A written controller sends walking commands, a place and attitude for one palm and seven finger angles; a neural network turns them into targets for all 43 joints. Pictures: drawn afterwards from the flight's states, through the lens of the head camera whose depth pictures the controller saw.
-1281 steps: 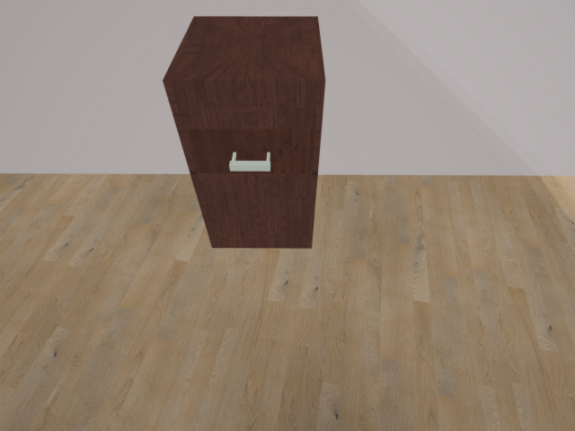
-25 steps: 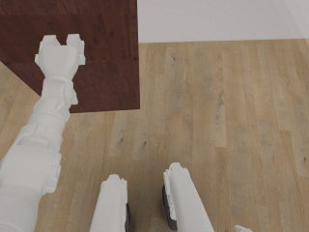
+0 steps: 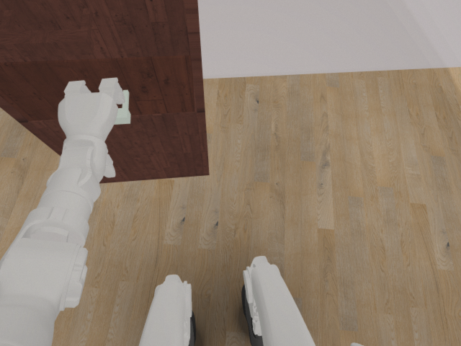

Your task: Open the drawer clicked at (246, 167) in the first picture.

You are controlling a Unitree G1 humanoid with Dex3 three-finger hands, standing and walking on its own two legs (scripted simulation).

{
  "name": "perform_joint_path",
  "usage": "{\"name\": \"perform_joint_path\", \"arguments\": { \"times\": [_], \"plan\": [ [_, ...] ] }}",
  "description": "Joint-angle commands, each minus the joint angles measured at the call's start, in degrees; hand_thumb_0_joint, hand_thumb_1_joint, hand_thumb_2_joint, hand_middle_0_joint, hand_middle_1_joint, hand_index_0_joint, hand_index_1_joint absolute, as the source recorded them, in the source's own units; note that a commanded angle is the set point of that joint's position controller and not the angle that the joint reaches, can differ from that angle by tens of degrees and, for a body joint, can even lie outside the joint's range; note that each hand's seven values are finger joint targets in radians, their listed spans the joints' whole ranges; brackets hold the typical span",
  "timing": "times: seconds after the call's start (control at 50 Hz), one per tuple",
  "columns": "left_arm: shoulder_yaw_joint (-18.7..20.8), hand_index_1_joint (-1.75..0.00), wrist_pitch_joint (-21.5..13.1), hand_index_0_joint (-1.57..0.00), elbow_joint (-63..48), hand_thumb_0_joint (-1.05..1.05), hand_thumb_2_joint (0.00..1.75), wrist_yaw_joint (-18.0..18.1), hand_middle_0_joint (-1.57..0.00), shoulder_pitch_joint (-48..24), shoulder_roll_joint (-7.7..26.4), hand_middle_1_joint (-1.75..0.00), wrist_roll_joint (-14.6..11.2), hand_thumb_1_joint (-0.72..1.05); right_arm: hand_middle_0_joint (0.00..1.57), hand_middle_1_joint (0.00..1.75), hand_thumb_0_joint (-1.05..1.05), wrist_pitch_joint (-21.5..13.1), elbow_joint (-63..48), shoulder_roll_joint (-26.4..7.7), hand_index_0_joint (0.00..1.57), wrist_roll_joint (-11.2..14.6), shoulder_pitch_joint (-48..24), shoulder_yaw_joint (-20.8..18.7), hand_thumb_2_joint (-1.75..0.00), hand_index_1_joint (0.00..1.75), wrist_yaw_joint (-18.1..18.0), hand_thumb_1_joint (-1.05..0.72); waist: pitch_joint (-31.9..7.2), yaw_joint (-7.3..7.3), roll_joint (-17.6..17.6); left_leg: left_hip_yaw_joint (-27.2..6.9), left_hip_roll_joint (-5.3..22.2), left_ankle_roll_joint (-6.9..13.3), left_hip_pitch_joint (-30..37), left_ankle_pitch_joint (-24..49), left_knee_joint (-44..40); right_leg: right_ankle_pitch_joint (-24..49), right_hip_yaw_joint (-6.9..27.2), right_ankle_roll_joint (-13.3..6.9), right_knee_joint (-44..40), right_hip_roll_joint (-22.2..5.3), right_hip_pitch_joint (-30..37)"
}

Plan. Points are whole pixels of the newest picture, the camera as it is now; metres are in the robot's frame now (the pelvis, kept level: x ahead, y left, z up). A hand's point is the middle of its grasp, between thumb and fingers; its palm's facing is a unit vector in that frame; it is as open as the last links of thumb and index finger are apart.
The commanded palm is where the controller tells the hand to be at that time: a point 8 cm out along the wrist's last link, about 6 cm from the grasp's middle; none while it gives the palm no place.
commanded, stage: lift the fingers back up to retry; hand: left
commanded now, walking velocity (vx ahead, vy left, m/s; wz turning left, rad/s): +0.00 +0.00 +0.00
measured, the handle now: (98, 107) +0.59 +0.22 -0.07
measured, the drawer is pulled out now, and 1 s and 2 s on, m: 0.00 0.00 0.00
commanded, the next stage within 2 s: re-aim the fingers above the handle in 0.32 s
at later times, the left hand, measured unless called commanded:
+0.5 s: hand (98, 128) +0.50 +0.20 -0.02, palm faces -0.03 -0.05 -1.00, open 13.8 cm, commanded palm +0.48 +0.21 +0.03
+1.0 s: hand (88, 126) +0.51 +0.21 -0.02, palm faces -0.01 +0.00 -1.00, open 13.8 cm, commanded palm +0.48 +0.21 +0.03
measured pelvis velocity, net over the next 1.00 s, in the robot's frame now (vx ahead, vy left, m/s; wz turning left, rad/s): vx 0.02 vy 0.00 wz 0.00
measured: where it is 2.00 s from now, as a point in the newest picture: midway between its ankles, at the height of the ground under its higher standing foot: (221, 341)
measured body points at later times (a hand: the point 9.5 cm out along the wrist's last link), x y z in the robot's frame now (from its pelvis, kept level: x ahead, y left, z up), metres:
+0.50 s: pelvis +0.03 +0.00 +0.03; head +0.19 +0.00 +0.45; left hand +0.50 +0.20 +0.03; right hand +0.08 -0.28 -0.10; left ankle +0.02 +0.12 -0.57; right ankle +0.08 -0.12 -0.57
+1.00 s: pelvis +0.02 +0.00 +0.02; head +0.18 +0.01 +0.44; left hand +0.50 +0.21 +0.03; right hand +0.06 -0.27 -0.11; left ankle +0.02 +0.12 -0.57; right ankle +0.08 -0.12 -0.57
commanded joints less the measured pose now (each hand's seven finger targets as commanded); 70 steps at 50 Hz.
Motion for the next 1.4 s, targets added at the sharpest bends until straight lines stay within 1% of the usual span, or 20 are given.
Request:
{"name": "perform_joint_path", "arguments": {
  "times": [0.0, 0.08, 0.1, 0.18, 0.34, 0.4, 0.42, 0.46, 0.6, 0.66, 0.74, 0.84, 0.9, 0.94, 1.0, 1.06, 1.12, 1.18, 1.3, 1.38],
  "plan": [
    [2.4, -1.2, -1.61, -0.3, -9.9, 0.0, 0.3, 4.93, -0.3, -18.96, 11.46, -1.2, 0.7, -0.5, 0.2, 0.3, 0.0, -0.39, -1.57, -9.51, 0.2, -0.19, 9.12, -4.26, -0.9, 0.3, -0.14, -0.9, -30.47, 0.53, 3.01, 1.12, -0.64, 2.81, 17.25, 18.05, -12.16, 12.76, -1.36, -1.9, -11.01, 0.51, 28.37],
    [1.35, -1.2, -0.55, -0.3, -9.28, 0.0, 0.3, 6.67, -0.3, -18.52, 9.49, -1.2, 0.38, -0.5, 0.2, 0.3, 0.0, 0.26, -1.37, -9.42, 0.2, -0.23, 9.36, -4.84, -0.9, 0.3, 0.29, -0.9, -30.58, 0.33, 2.0, 1.74, -0.75, 2.77, 19.64, 19.88, -13.91, 15.53, -1.09, -1.67, -13.41, 0.49, 31.64],
    [2.85, -1.2, -0.04, -0.3, -8.94, 0.0, 0.3, 6.76, -0.3, -17.54, 11.46, -1.2, 0.36, -0.5, 0.2, 0.3, 0.0, 0.6, -1.21, -9.75, 0.2, -0.16, 9.36, -4.82, -0.9, 0.3, 0.39, -0.9, -30.42, 1.21, 1.67, 1.71, -0.78, 2.63, 19.9, 19.95, -14.63, 15.75, -1.12, -1.83, -13.66, 0.5, 32.96],
    [-0.32, -1.2, 0.5, -0.3, -7.11, 0.0, 0.3, 6.57, -0.3, -17.12, 7.14, -1.2, 0.41, -0.5, 0.2, 0.3, 0.0, 0.97, -0.72, -9.47, 0.2, -0.27, 9.38, -5.19, -0.9, 0.3, 0.39, -0.9, -28.98, -0.1, 0.86, 1.48, -0.78, 2.62, 22.69, 22.42, -15.71, 18.56, -1.41, -1.79, -14.93, 0.51, 32.98],
    [2.7, -1.2, -2.94, -0.3, -8.66, 0.0, 0.3, 8.13, -0.3, -16.76, 10.41, -1.2, 2.09, -0.5, 0.2, 0.3, 0.0, 1.22, -0.67, -9.58, 0.2, -1.16, 7.67, -5.29, -0.9, 0.3, 0.34, -0.9, -28.84, 1.29, 2.44, 1.7, -1.01, 2.53, 22.75, 23.03, -15.19, 19.03, -0.95, -2.19, -14.17, 0.46, 32.54],
    [3.39, -1.2, -2.84, -0.3, -8.02, 0.0, 0.3, 10.0, -0.3, -15.16, 10.08, -1.2, 2.43, -0.5, 0.2, 0.3, 0.0, 1.5, -0.92, -9.52, 0.2, -1.49, 7.06, -5.24, -0.9, 0.3, 0.71, -0.9, -29.39, 1.93, 3.36, 1.81, -1.12, 2.34, 22.62, 24.29, -14.76, 19.76, -1.05, -2.24, -13.42, 0.55, 32.32],
    [2.78, -1.2, -2.46, -0.3, -7.44, 0.0, 0.3, 10.6, -0.3, -15.57, 9.18, -1.2, 2.54, -0.5, 0.2, 0.3, 0.0, 1.45, -1.03, -9.47, 0.2, -1.53, 6.88, -5.3, -0.9, 0.3, 0.83, -0.9, -28.84, 1.27, 2.63, 1.81, -1.09, 2.4, 22.14, 23.8, -14.64, 19.23, -1.16, -2.11, -13.64, 0.52, 31.8],
    [7.19, -1.2, -1.5, -0.3, -6.76, 0.0, 0.3, 11.04, -0.3, -11.38, 14.18, -1.2, 2.06, -0.5, 0.2, 0.3, 0.0, 2.05, -1.31, -10.02, 0.2, -1.58, 6.2, -4.91, -0.9, 0.3, 1.04, -0.9, -29.51, 3.67, 1.27, 2.18, -1.19, 2.44, 20.77, 24.2, -14.62, 20.3, -0.76, -2.09, -12.77, 0.56, 34.5],
    [1.43, -1.2, -0.33, -0.3, -10.49, 0.0, 0.3, 8.99, -0.3, -15.74, 8.31, -1.2, 1.38, -0.5, 0.2, 0.3, 0.0, 1.59, -1.4, -9.65, 0.2, -0.92, 7.3, -5.95, -0.9, 0.3, 0.89, -0.9, -35.14, 0.92, 1.95, 1.59, -1.01, 2.3, 26.07, 25.72, -15.09, 22.59, -1.2, -1.66, -13.82, 0.59, 35.7],
    [-2.32, -1.2, -1.36, -0.3, -12.65, 0.0, 0.3, 7.17, -0.3, -19.5, 4.32, -1.2, 0.15, -0.5, 0.2, 0.3, 0.0, 1.05, -0.95, -9.28, 0.2, -0.83, 7.73, -6.25, -0.9, 0.3, 0.47, -0.9, -33.81, -1.17, 2.18, 1.05, -1.03, 2.33, 28.0, 24.56, -15.71, 20.65, -1.7, -1.58, -14.96, 0.48, 33.63],
    [1.1, -1.2, -2.73, -0.3, -9.98, 0.0, 0.3, 6.94, -0.3, -17.6, 8.87, -1.2, 0.56, -0.5, 0.2, 0.3, 0.0, 1.32, -0.06, -9.72, 0.2, -0.93, 7.61, -5.67, -0.9, 0.3, -0.13, -0.9, -29.74, 0.06, 0.19, 0.89, -1.14, 2.6, 24.89, 22.21, -15.79, 18.04, -1.46, -1.86, -15.04, 0.53, 32.82],
    [4.78, -1.2, -2.11, -0.3, -4.4, 0.0, 0.3, 10.21, -0.3, -15.41, 12.92, -1.2, 2.68, -0.5, 0.2, 0.3, 0.0, 1.77, -0.17, -10.18, 0.2, -1.57, 6.03, -4.52, -0.9, 0.3, 0.54, -0.9, -24.73, 1.92, 2.13, 1.03, -1.1, 2.48, 20.08, 19.41, -15.11, 12.78, -1.68, -2.38, -13.58, 0.58, 28.33],
    [3.58, -1.2, 0.08, -0.3, -1.51, 0.0, 0.3, 11.07, -0.3, -14.42, 11.33, -1.2, 2.92, -0.5, 0.2, 0.3, 0.0, 1.74, -1.11, -10.22, 0.2, -1.39, 5.67, -4.34, -0.9, 0.3, 1.06, -0.9, -24.05, 1.69, 2.5, 1.31, -1.05, 2.32, 18.86, 18.53, -15.13, 11.87, -1.89, -2.34, -13.35, 0.66, 27.57],
    [3.34, -1.2, 1.41, -0.3, -1.23, 0.0, 0.3, 10.64, -0.3, -14.87, 11.8, -1.2, 2.65, -0.5, 0.2, 0.3, 0.0, 1.52, -1.46, -10.5, 0.2, -1.14, 5.97, -4.37, -0.9, 0.3, 1.21, -0.9, -25.46, 1.5, 2.03, 1.6, -1.02, 2.37, 18.6, 18.62, -15.0, 12.85, -1.74, -2.14, -13.29, 0.65, 28.94],
    [2.74, -1.2, 1.59, -0.3, -5.11, 0.0, 0.3, 8.33, -0.3, -16.18, 11.4, -1.2, 1.67, -0.5, 0.2, 0.3, 0.0, 1.25, -2.05, -10.64, 0.2, -0.77, 7.1, -4.94, -0.9, 0.3, 1.09, -0.9, -32.45, 1.43, 1.96, 1.28, -0.86, 2.28, 21.69, 21.13, -14.94, 16.56, -1.59, -1.94, -12.61, 0.72, 32.3],
    [-0.72, -1.2, -0.45, -0.3, -11.36, 0.0, 0.3, 6.01, -0.3, -19.51, 6.87, -1.2, 0.34, -0.5, 0.2, 0.3, 0.0, 0.73, -2.14, -10.1, 0.2, -0.62, 7.97, -5.91, -0.9, 0.3, 0.67, -0.9, -36.87, -0.17, 2.65, 0.44, -0.78, 2.11, 26.76, 22.89, -15.08, 17.92, -1.84, -1.79, -13.08, 0.64, 32.34],
    [-0.8, -1.2, -3.19, -0.3, -15.58, 0.0, 0.3, 5.8, -0.3, -22.11, 7.35, -1.2, 0.4, -0.5, 0.2, 0.3, 0.0, 0.38, -1.11, -10.13, 0.2, -0.65, 8.6, -6.29, -0.9, 0.3, -0.13, -0.9, -36.92, -0.41, 3.98, -0.27, -0.74, 2.01, 29.19, 23.29, -15.39, 16.94, -2.08, -1.87, -13.41, 0.51, 30.6],
    [0.66, -1.2, -4.66, -0.3, -14.9, 0.0, 0.3, 8.08, -0.3, -24.07, 9.31, -1.2, 1.8, -0.5, 0.2, 0.3, 0.0, 0.44, 0.24, -10.23, 0.2, -1.0, 8.64, -5.99, -0.9, 0.3, -0.47, -0.9, -33.09, -0.51, 5.1, -0.85, -0.71, 1.81, 28.97, 22.87, -15.46, 14.27, -2.56, -2.12, -13.39, 0.47, 26.71],
    [5.36, -1.2, 1.13, -0.3, -1.5, 0.0, 0.3, 13.25, -0.3, -17.38, 13.43, -1.2, 2.41, -0.5, 0.2, 0.3, 0.0, 1.78, 0.77, -10.59, 0.2, -1.65, 6.44, -4.21, -0.9, 0.3, 0.92, -0.9, -23.95, 1.37, 2.48, 0.42, -0.83, 2.23, 19.83, 18.95, -15.5, 10.86, -2.31, -2.24, -13.48, 0.47, 26.5],
    [3.65, -1.2, 5.89, -0.3, 2.35, 0.0, 0.3, 10.75, -0.3, -16.31, 14.31, -1.2, 2.7, -0.5, 0.2, 0.3, 0.0, 1.82, -0.98, -10.88, 0.2, -0.89, 6.53, -3.51, -0.9, 0.3, 1.24, -0.9, -26.32, 1.59, 1.46, 1.77, -1.08, 2.39, 17.6, 19.34, -15.67, 14.62, -1.74, -1.82, -13.35, 0.43, 31.66]
  ]
}}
